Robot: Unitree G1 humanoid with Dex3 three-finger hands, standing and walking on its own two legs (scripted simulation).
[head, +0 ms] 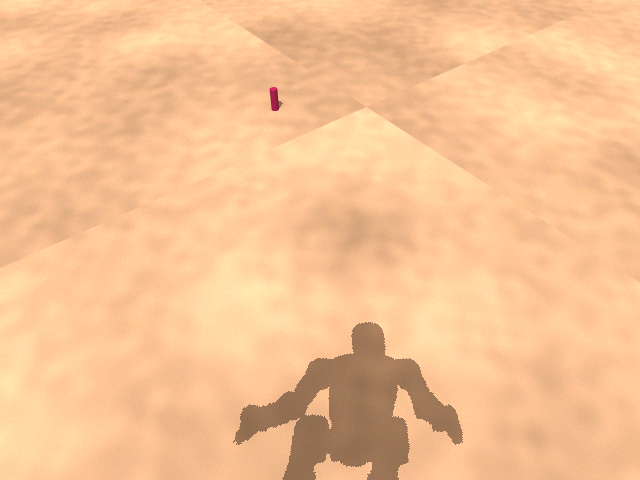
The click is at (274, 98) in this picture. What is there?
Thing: slim round
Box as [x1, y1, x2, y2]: [270, 87, 278, 110]
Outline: 271,87 271,106 273,110 277,110 277,91 275,87
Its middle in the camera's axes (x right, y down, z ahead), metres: -0.26 -0.80 +2.26
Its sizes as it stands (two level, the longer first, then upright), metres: 0.043 0.043 0.126
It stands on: the floor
